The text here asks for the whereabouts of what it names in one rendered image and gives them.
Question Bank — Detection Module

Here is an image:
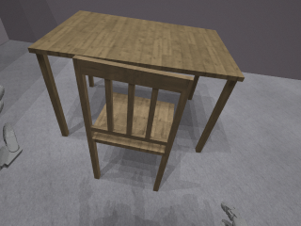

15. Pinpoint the left robot hand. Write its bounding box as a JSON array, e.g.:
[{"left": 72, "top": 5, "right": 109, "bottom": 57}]
[{"left": 0, "top": 85, "right": 24, "bottom": 170}]

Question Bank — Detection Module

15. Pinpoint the chair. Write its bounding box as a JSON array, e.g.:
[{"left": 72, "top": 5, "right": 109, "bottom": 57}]
[{"left": 72, "top": 55, "right": 194, "bottom": 192}]

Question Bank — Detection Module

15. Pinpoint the right robot hand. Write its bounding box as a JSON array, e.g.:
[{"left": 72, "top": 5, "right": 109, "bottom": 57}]
[{"left": 219, "top": 202, "right": 248, "bottom": 226}]

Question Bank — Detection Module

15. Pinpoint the table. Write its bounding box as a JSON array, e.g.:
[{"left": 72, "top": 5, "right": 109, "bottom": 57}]
[{"left": 27, "top": 10, "right": 245, "bottom": 153}]

